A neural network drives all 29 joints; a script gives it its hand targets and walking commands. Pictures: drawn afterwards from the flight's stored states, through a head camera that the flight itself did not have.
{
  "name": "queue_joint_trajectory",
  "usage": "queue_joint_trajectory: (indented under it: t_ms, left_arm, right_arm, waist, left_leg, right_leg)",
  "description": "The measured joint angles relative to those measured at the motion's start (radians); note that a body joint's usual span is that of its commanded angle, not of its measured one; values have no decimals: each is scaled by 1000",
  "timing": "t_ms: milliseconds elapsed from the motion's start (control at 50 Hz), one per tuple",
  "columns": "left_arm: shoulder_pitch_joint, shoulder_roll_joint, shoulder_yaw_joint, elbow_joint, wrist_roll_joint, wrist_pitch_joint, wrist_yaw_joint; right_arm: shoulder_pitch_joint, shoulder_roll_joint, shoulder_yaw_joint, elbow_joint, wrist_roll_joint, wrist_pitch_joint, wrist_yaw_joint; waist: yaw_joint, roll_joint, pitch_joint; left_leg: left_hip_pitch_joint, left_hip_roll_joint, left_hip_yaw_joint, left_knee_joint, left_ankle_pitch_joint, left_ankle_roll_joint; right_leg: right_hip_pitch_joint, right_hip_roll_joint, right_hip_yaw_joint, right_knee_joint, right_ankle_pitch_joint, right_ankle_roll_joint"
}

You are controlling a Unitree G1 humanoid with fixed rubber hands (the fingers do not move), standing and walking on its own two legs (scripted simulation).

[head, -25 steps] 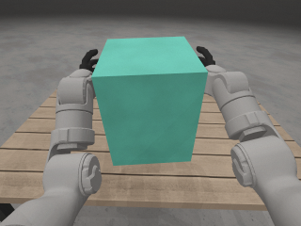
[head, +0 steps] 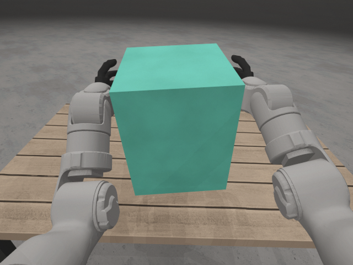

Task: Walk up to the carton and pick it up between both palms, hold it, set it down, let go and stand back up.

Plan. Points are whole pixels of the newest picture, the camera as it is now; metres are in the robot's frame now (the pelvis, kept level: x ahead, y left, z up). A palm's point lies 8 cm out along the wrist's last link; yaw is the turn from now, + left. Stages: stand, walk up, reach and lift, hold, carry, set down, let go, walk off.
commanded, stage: hold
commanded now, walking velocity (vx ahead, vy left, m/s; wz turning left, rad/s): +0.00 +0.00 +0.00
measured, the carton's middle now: (176, 118) +0.36 +0.01 +0.23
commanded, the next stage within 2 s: none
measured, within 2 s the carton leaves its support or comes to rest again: neither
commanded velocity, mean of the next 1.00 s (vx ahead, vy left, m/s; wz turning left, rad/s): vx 0.00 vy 0.00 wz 0.00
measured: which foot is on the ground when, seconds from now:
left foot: down 0.00-1.00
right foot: down 0.00-1.00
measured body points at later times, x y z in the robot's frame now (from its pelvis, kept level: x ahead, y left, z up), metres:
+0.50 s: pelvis +0.00 -0.01 +0.00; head -0.09 +0.01 +0.44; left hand +0.38 +0.16 +0.29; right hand +0.38 -0.14 +0.30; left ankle +0.02 +0.14 -0.75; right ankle -0.01 -0.13 -0.75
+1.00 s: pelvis +0.00 +0.00 +0.00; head -0.09 +0.02 +0.44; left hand +0.38 +0.17 +0.29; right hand +0.39 -0.13 +0.30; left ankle +0.02 +0.14 -0.75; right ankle -0.01 -0.13 -0.75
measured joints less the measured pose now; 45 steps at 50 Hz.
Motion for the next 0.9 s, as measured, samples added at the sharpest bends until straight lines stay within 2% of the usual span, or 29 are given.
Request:
queue_joint_trajectory:
  t_ms: [180,480,900]
  left_arm:
    - [20,-10,-7,-36,0,8,10]
    - [18,-10,10,-31,-4,10,7]
    - [-23,1,15,19,6,-3,-4]
  right_arm:
    - [13,-9,13,-23,10,3,2]
    - [26,-3,17,-43,3,16,-4]
    - [-11,3,-13,6,-6,10,-4]
  waist:
    - [1,5,-1]
    - [1,15,-1]
    - [6,-1,-2]
  left_leg:
    - [2,2,2,1,-4,-1]
    - [19,3,-9,-8,-2,-7]
    - [2,-2,-8,-9,8,-2]
  right_leg:
    - [-1,3,7,2,-3,-2]
    - [15,7,3,1,-7,-7]
    - [-3,5,14,1,3,-2]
